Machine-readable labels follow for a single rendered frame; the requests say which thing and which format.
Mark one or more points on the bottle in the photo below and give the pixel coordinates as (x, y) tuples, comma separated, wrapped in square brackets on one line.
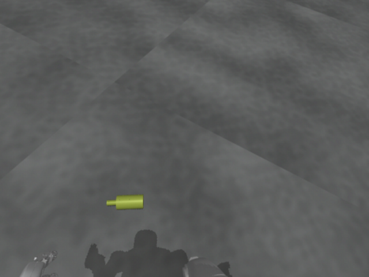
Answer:
[(135, 201)]

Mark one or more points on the left robot hand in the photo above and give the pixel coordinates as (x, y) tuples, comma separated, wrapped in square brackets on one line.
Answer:
[(36, 268)]

